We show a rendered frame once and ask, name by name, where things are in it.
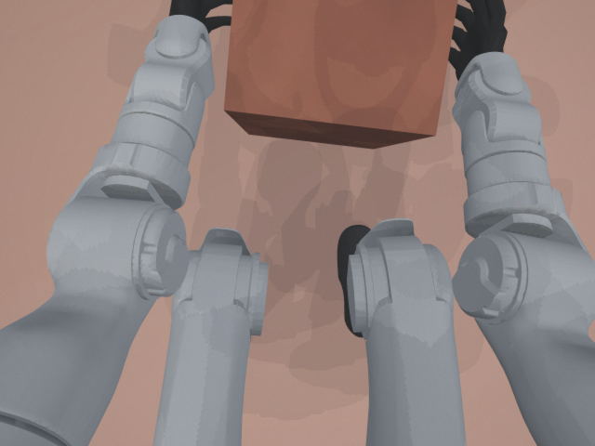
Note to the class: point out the robot right upper arm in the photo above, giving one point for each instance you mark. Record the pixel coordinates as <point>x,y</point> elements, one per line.
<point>534,300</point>

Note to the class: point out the robot right foot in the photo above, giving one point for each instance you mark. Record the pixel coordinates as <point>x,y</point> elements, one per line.
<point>347,242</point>

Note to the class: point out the robot left upper arm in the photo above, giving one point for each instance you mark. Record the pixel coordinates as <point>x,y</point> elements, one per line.
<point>110,259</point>

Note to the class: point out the carton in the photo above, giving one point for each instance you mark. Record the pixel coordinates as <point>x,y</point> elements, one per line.
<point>358,73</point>

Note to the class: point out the robot left hand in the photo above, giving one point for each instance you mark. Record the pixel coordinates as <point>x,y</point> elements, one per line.
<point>198,9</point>

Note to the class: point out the right robot forearm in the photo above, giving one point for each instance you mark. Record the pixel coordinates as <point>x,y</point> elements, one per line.
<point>505,161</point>

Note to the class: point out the left robot forearm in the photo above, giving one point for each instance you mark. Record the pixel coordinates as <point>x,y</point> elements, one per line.
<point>157,129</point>

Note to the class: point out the robot right hand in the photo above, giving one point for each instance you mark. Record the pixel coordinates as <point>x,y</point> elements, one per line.
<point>485,32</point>

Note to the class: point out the robot left shin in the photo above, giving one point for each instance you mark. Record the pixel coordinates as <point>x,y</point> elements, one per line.
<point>214,235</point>

